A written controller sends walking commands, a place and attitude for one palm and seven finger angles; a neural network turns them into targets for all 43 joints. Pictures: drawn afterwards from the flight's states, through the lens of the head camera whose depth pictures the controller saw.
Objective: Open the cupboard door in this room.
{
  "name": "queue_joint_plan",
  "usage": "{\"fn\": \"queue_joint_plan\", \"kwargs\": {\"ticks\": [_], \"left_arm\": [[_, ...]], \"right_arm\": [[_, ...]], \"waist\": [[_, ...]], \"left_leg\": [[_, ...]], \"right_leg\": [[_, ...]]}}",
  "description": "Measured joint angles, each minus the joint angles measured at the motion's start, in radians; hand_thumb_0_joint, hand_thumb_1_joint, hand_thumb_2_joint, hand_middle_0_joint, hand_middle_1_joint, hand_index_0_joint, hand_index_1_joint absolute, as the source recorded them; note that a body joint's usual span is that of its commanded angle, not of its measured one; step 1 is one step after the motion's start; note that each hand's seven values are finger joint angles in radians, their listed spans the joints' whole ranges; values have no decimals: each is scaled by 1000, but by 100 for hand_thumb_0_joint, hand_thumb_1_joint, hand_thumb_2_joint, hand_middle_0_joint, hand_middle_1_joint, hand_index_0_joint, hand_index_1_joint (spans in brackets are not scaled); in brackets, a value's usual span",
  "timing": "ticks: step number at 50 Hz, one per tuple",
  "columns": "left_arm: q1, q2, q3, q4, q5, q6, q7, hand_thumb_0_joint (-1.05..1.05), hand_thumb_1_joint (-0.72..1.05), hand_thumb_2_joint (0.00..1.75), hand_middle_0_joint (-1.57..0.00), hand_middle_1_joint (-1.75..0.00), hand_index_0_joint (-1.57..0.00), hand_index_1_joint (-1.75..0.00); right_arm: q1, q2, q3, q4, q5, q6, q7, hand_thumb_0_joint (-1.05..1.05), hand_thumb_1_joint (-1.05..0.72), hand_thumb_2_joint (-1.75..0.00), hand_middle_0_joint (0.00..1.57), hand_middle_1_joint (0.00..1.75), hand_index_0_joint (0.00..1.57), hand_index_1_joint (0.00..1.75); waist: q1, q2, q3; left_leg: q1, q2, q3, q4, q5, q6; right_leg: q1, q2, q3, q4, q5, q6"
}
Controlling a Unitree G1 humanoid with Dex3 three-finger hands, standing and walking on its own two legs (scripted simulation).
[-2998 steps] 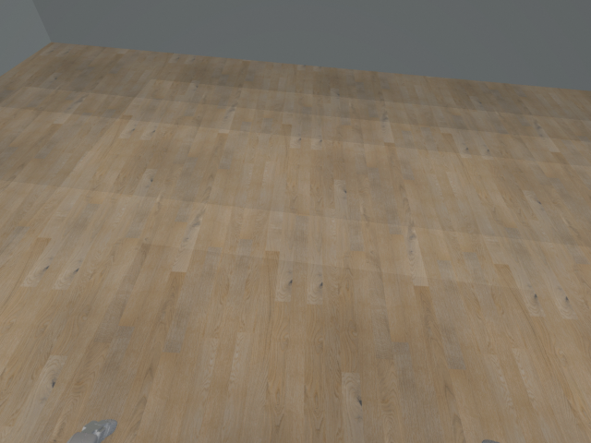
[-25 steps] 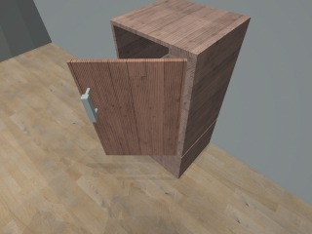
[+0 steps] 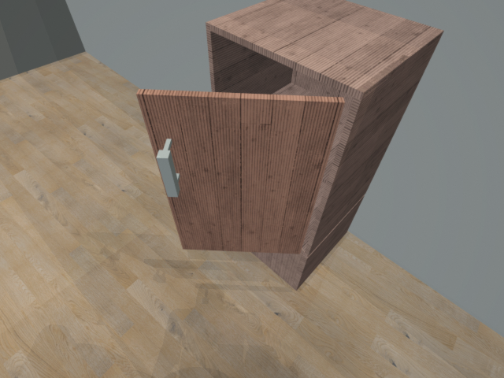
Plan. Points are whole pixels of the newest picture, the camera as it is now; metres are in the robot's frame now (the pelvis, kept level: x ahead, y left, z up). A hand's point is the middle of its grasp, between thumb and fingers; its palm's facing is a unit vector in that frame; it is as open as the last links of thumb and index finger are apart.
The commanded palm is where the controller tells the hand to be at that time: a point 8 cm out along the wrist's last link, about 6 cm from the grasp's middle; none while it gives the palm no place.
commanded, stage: come to a stop and stand still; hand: left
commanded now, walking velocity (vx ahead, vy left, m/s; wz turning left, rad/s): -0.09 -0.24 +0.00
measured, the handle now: (171, 168) +0.53 +0.22 -0.02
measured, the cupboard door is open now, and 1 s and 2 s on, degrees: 41 41 41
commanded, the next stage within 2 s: look again from close up in 0.86 s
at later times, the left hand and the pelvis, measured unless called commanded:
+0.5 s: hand out of the picture +0.06 +0.15 -0.16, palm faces +0.00 -0.97 -0.25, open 7.3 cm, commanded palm none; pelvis +0.01 -0.03 +0.00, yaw +0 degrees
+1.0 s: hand out of the picture +0.03 +0.12 -0.17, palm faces +0.02 -0.98 -0.21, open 7.4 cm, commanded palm none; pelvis +0.02 -0.05 +0.01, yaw +0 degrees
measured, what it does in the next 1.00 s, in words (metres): steps on the spot: right foot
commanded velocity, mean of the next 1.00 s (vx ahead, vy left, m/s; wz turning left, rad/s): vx -0.01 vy -0.02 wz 0.00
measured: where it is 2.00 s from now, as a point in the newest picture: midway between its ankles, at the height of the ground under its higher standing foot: outside the picture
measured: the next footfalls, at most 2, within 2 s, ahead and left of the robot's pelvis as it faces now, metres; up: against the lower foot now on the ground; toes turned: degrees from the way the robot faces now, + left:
right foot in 0.24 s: +0.05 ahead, -0.13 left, +0.00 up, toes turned -2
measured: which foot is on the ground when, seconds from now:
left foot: down 0.00-1.00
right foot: up 0.00-0.22, down 0.24-1.00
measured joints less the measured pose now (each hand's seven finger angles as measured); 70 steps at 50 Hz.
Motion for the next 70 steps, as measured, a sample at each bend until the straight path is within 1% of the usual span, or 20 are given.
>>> {"fn": "queue_joint_plan", "kwargs": {"ticks": [2,5,9,10,12,14,15,18,21,25,34,42,53,64,70], "left_arm": [[-23,-1,-4,-4,-5,-6,0,1,91,90,-20,-30,-20,-30],[-58,-10,-8,-14,-11,-5,-1,1,91,90,-19,-30,-20,-30],[-92,-13,-4,-30,-10,4,-3,1,92,90,-20,-30,-20,-30],[-97,-13,-3,-34,-10,4,-4,1,92,90,-20,-30,-20,-30],[-101,-12,-3,-43,-8,-2,-6,1,91,90,-20,-30,-20,-30],[-105,-20,-5,-40,-8,-12,-1,1,92,90,-20,-30,-20,-30],[-102,-20,-12,-42,-8,-13,6,1,92,90,-20,-30,-20,-30],[-84,-16,-26,-48,-12,-12,15,0,92,90,-20,-30,-20,-30],[-70,-17,-37,-44,-15,-23,10,0,93,90,-20,-30,-20,-30],[-55,-17,-49,-38,-17,-41,4,0,93,90,-20,-30,-20,-30],[-36,-8,-56,-15,-19,-45,-1,1,92,90,-20,-30,-20,-30],[-24,-7,-58,13,-21,-46,-3,1,91,90,-20,-30,-20,-30],[-25,-8,-56,44,-21,-46,-1,1,91,90,-20,-30,-20,-30],[-32,-5,-52,50,-19,-47,2,1,91,90,-20,-30,-20,-30],[-35,-3,-49,49,-19,-47,2,1,91,90,-20,-30,-20,-30]], "right_arm": [[-3,9,7,11,-2,-3,-10,1,-92,-90,20,30,20,29],[-6,15,10,27,-1,-1,-14,1,-93,-90,20,30,20,30],[-13,21,3,35,-2,10,-16,1,-92,-90,20,30,20,30],[-14,21,1,36,-2,12,-16,1,-92,-90,21,30,20,30],[-13,20,-4,37,1,15,-15,1,-92,-90,21,30,20,30],[-21,12,-9,43,5,21,-13,1,-91,-90,21,30,20,30],[-23,8,-9,39,11,25,-8,1,-91,-90,20,30,20,30],[-11,-7,-9,9,11,30,6,1,-91,-90,20,30,20,30],[-4,-26,-7,-8,7,23,9,1,-91,-90,20,30,20,30],[-15,-40,-2,-21,9,19,10,0,-91,-90,20,30,20,29],[-34,-43,12,-7,10,16,15,0,-92,-90,20,30,20,29],[-26,-35,20,36,11,17,14,0,-91,-90,20,30,20,29],[-17,-16,22,83,14,13,7,0,-91,-90,20,30,20,29],[-26,1,23,96,15,6,2,0,-91,-90,20,30,20,29],[-32,0,20,97,14,4,-1,0,-91,-90,20,30,20,30]], "waist": [[-6,6,7],[-14,18,17],[-25,26,29],[-27,28,31],[-27,24,31],[-29,39,35],[-33,44,32],[-42,45,5],[-39,57,-14],[-35,70,-20],[-22,62,-10],[-14,49,0],[-10,32,7],[-8,24,3],[-5,20,-1]], "left_leg": [[14,-5,-4,-26,13,3],[25,-4,-11,-40,18,2],[23,9,-9,-20,4,-7],[19,13,-7,-9,-2,-11],[7,17,-2,24,-21,-21],[1,36,-3,49,-37,-33],[-5,45,-4,57,-33,-48],[-23,59,-13,81,-51,-52],[-15,67,-20,76,-53,-57],[9,70,-25,44,-36,-67],[48,78,-32,-28,3,-85],[62,87,-37,-54,13,-95],[74,91,-38,-66,9,-98],[84,85,-35,-68,-1,-91],[91,80,-33,-69,-5,-86]], "right_leg": [[-5,1,-1,-16,19,9],[7,6,-4,-82,45,20],[26,16,-9,-158,85,19],[36,18,-10,-187,111,17],[64,19,-2,-264,203,15],[67,36,-2,-263,205,15],[64,44,-5,-260,197,12],[51,56,-15,-244,177,0],[63,64,-22,-254,177,-9],[86,69,-27,-282,188,-19],[121,81,-35,-341,215,-35],[139,93,-40,-374,227,-43],[154,98,-40,-391,226,-44],[162,92,-37,-390,216,-36],[167,87,-34,-388,212,-30]]}}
